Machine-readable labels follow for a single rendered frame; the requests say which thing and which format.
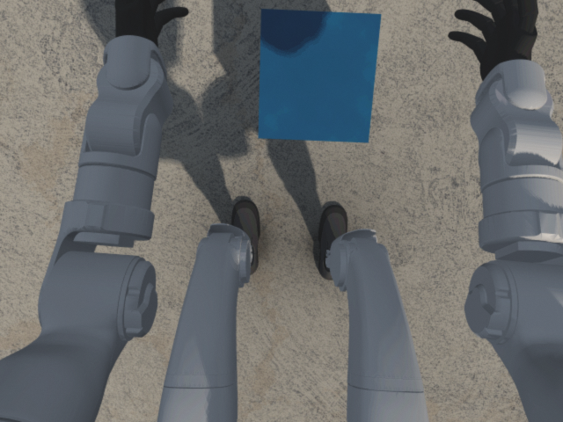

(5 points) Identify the left robot upper arm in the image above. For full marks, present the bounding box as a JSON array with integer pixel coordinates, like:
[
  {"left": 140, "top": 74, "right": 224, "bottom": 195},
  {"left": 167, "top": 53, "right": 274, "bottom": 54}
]
[{"left": 0, "top": 251, "right": 157, "bottom": 422}]

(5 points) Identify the robot right shin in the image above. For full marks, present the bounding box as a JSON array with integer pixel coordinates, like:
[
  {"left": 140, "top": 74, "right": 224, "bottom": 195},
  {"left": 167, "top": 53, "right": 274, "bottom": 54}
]
[{"left": 325, "top": 229, "right": 390, "bottom": 278}]

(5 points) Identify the robot left hand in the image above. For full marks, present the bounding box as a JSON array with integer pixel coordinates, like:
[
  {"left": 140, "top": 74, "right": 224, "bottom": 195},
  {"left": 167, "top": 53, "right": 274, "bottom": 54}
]
[{"left": 115, "top": 0, "right": 189, "bottom": 47}]

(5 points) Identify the carton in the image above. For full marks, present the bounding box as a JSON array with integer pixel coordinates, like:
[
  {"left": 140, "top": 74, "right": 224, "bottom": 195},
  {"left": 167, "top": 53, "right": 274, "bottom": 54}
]
[{"left": 259, "top": 9, "right": 381, "bottom": 142}]

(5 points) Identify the left robot forearm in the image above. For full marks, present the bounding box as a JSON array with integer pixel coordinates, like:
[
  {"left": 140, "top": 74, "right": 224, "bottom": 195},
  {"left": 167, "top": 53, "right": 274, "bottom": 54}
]
[{"left": 38, "top": 35, "right": 173, "bottom": 328}]

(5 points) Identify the robot right thigh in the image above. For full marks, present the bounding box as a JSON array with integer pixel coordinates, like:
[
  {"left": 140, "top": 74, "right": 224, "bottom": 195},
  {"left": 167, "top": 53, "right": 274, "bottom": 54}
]
[{"left": 333, "top": 237, "right": 429, "bottom": 422}]

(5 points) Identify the right robot forearm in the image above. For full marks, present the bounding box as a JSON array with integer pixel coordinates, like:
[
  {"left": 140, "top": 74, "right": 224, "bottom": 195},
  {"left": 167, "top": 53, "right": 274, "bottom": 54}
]
[{"left": 470, "top": 59, "right": 563, "bottom": 266}]

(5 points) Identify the right robot upper arm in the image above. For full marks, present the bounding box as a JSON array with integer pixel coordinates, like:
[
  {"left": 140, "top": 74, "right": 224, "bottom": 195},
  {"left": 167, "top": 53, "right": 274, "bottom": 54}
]
[{"left": 464, "top": 259, "right": 563, "bottom": 422}]

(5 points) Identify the robot right hand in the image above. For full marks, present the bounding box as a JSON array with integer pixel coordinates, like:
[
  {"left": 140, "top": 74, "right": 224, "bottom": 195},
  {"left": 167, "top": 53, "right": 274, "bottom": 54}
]
[{"left": 448, "top": 0, "right": 538, "bottom": 81}]

